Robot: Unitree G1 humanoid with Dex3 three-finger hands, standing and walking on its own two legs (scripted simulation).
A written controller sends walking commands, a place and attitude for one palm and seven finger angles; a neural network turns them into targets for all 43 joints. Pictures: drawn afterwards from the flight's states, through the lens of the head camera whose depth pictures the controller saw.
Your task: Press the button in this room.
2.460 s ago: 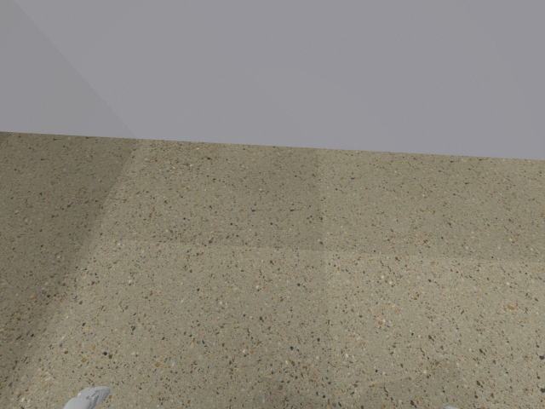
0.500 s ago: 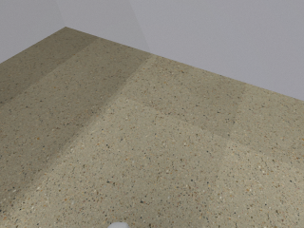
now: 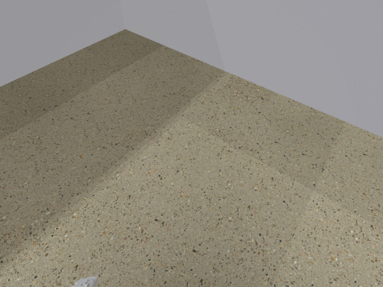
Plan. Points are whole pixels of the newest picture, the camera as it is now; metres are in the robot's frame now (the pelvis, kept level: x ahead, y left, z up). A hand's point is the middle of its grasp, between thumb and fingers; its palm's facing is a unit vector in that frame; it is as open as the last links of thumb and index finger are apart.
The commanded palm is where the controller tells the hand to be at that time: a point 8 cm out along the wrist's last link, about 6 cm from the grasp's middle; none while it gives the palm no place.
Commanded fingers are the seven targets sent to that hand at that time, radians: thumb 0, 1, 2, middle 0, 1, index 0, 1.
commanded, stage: turn or walk to find it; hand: left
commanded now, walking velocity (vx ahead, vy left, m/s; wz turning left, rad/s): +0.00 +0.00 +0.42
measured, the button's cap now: out of the picture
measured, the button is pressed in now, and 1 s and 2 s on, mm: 0 0 0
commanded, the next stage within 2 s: none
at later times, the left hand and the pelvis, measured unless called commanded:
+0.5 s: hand out of the picture -0.04 +0.21 -0.19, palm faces +0.28 -0.94 -0.20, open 7.4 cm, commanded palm none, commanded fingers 0.00 0.90 0.90 -0.20 -0.30 -0.20 -0.30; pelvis -0.04 +0.01 -0.02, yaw +15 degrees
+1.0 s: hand out of the picture -0.04 +0.22 -0.15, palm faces +0.43 -0.87 -0.26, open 7.4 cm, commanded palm none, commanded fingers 0.00 0.90 0.90 -0.20 -0.30 -0.20 -0.30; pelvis -0.06 -0.01 +0.00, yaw +25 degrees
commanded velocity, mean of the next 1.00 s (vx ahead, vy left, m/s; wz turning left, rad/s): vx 0.00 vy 0.00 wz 0.42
